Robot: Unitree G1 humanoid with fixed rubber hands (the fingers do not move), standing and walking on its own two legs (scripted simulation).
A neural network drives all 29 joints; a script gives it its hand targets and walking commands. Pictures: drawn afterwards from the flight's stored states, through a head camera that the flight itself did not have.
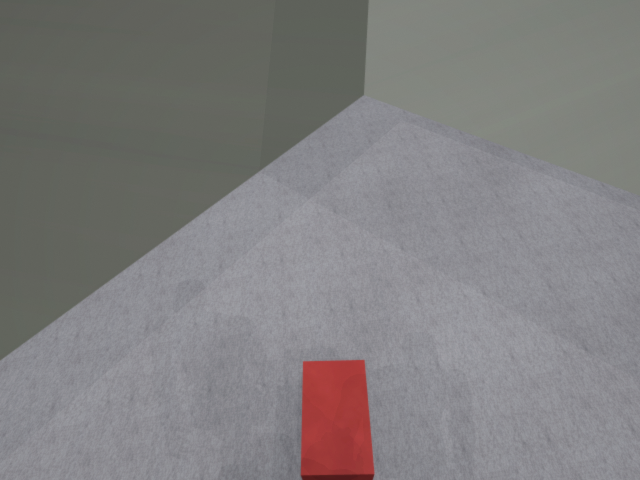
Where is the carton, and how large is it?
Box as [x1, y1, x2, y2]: [301, 360, 374, 479]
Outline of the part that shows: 364,360 303,361 301,438 302,479 372,479 374,473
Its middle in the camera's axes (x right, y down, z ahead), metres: +0.05 +0.52 +1.08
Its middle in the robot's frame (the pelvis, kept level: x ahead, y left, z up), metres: +0.38 +0.01 -0.69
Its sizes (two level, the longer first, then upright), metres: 0.281 0.175 0.180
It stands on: the floor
